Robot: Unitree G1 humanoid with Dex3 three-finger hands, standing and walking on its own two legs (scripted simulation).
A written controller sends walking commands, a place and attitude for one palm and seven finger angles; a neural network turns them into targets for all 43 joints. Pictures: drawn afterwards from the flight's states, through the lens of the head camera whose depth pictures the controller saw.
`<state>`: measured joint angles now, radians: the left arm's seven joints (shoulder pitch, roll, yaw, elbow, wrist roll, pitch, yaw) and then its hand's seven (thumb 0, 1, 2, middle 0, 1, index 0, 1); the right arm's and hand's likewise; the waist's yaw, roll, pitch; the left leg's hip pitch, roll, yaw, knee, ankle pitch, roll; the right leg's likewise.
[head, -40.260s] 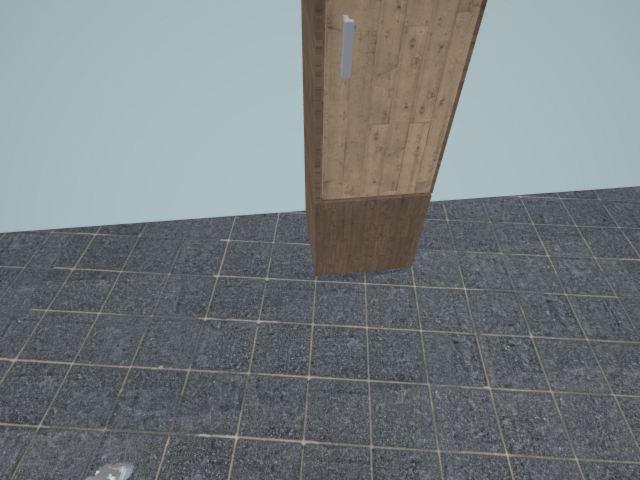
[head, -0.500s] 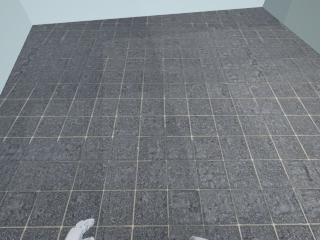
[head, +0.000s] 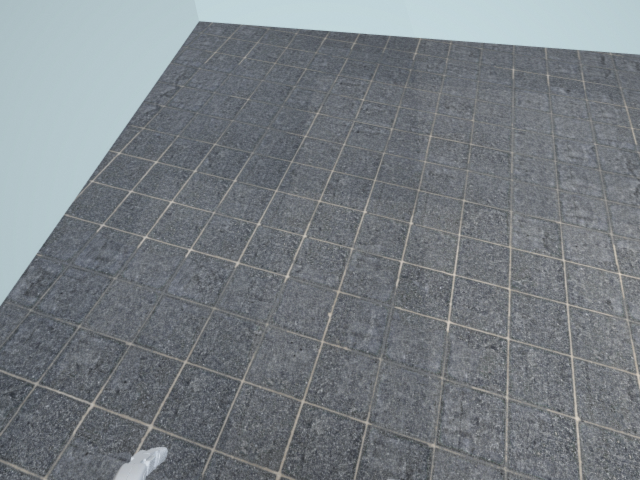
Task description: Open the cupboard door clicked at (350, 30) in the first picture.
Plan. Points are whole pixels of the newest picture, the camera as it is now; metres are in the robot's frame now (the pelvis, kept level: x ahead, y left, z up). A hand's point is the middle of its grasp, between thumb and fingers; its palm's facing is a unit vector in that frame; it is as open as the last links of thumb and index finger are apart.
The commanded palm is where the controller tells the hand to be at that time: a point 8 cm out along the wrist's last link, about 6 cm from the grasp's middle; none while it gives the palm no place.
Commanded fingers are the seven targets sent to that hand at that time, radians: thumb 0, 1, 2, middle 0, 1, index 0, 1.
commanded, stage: turn to face it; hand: left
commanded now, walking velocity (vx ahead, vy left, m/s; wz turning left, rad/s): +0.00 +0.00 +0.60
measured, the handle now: out of the picture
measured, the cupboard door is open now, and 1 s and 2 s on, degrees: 46 46 46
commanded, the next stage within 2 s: none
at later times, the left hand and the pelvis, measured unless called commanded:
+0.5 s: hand out of the picture -0.01 +0.18 -0.18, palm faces +0.35 -0.90 -0.24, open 7.4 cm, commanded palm none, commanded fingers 0.00 0.90 0.90 -0.20 -0.30 -0.20 -0.30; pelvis +0.03 -0.03 -0.01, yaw +19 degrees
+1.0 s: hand out of the picture +0.00 +0.13 -0.17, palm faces +0.60 -0.77 -0.20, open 7.4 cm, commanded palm none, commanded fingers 0.00 0.90 0.90 -0.20 -0.30 -0.20 -0.30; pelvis +0.06 -0.07 +0.00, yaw +38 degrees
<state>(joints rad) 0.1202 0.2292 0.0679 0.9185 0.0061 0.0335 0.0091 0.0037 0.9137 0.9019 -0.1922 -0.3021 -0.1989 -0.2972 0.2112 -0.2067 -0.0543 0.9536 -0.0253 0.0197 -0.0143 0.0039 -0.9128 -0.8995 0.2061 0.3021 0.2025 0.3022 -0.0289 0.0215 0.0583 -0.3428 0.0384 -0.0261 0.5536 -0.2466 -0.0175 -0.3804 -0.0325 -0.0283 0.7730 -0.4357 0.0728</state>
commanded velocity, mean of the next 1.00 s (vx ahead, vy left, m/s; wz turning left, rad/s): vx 0.00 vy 0.00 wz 0.60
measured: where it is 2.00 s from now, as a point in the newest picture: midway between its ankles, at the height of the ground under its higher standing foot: outside the picture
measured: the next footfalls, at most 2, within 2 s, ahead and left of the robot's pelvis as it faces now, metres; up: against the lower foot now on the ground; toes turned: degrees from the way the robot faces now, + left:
right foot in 0.04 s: +0.05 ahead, -0.15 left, +0.00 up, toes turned -1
left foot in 0.40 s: +0.04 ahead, +0.10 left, +0.00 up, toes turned +22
